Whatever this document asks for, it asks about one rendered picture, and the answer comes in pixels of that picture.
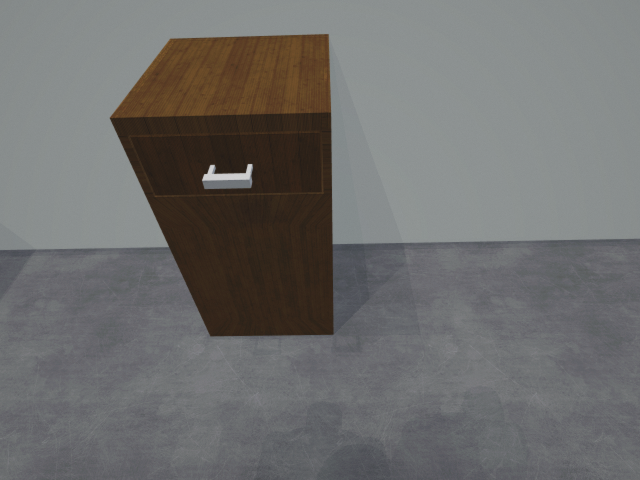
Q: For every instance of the drawer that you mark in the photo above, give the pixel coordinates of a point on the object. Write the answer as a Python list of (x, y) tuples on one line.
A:
[(283, 161)]

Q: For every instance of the cabinet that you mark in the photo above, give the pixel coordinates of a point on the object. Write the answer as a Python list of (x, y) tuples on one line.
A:
[(258, 264)]

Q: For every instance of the handle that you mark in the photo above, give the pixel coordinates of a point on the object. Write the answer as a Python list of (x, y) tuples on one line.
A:
[(227, 181)]

